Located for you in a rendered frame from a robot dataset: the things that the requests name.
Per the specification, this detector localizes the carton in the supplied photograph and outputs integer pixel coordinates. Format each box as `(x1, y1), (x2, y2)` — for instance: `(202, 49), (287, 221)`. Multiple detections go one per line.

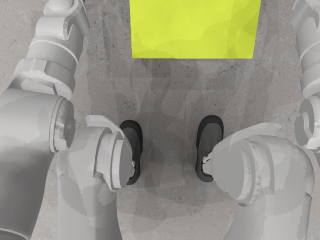
(129, 0), (261, 59)

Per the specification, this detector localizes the left robot foot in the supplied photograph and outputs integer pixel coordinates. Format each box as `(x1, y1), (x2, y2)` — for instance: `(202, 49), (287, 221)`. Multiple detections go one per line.
(119, 120), (143, 185)

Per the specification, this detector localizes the robot left thigh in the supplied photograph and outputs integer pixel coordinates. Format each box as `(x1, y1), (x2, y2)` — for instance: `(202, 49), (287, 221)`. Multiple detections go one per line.
(57, 126), (130, 240)

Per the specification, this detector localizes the robot right forearm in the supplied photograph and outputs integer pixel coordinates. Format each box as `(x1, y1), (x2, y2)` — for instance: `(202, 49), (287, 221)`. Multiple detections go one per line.
(289, 0), (320, 98)

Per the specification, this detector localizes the left robot upper arm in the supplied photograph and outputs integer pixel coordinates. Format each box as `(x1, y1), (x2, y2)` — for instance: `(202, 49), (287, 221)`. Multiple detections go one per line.
(0, 88), (76, 240)

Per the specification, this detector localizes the right robot upper arm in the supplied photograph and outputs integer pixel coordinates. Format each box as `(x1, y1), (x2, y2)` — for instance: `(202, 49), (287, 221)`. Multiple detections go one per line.
(294, 92), (320, 167)

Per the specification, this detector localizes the robot left forearm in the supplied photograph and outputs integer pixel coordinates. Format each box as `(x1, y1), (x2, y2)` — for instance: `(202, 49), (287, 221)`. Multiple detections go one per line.
(0, 0), (91, 100)

